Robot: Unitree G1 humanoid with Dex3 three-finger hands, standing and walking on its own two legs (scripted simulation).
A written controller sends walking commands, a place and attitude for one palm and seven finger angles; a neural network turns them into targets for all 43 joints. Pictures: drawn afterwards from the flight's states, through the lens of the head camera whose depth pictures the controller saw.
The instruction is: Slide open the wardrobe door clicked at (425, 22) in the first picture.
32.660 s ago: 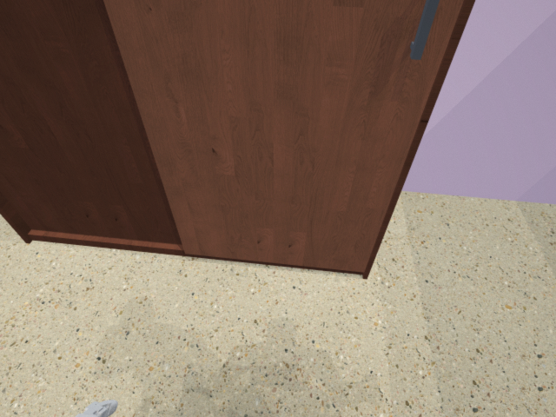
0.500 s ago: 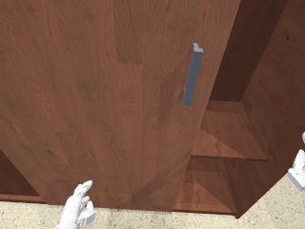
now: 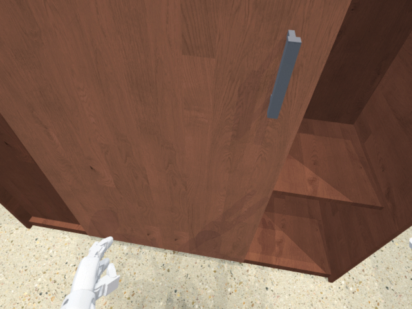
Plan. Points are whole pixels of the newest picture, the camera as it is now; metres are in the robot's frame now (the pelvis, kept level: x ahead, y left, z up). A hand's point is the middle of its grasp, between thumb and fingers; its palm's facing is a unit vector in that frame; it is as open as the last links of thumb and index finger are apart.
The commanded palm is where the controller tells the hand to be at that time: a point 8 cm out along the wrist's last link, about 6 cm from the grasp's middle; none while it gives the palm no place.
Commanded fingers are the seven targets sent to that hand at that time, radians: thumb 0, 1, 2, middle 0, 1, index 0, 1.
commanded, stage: step back with the hand held close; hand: right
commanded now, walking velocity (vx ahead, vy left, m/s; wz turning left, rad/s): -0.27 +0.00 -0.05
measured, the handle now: (281, 76) +0.45 -0.10 +0.25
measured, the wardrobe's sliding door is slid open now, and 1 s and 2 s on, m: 0.41 0.41 0.41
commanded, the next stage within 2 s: stop stepping back and stand still in 0.38 s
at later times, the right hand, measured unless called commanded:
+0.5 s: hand out of the picture +0.02 -0.29 +0.17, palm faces +0.60 +0.68 -0.42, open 7.4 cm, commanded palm -0.03 -0.32 +0.18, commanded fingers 0.00 -0.90 -0.90 0.20 0.30 0.20 0.30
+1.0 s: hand out of the picture -0.13 -0.35 +0.17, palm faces +0.66 +0.69 -0.30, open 7.4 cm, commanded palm -0.19 -0.36 +0.18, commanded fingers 0.00 -0.90 -0.90 0.20 0.30 0.20 0.30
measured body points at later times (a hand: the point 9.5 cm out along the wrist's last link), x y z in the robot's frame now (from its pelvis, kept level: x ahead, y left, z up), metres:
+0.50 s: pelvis -0.13 -0.01 -0.03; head -0.14 -0.01 +0.42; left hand +0.06 +0.23 -0.10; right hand -0.01 -0.32 +0.19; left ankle +0.06 +0.15 -0.73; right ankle -0.01 -0.13 -0.72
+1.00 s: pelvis -0.30 -0.04 -0.01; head -0.34 -0.05 +0.44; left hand -0.11 +0.19 -0.07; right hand -0.17 -0.39 +0.19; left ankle -0.26 +0.09 -0.73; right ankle -0.32 -0.16 -0.74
